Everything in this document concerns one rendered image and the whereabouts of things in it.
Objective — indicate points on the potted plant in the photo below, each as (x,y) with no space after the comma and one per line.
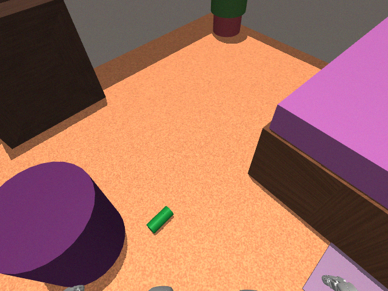
(227,16)

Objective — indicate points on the can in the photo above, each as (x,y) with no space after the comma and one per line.
(160,219)

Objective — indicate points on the right robot hand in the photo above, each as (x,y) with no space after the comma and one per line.
(338,283)

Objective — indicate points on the bed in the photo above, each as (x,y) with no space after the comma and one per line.
(325,152)

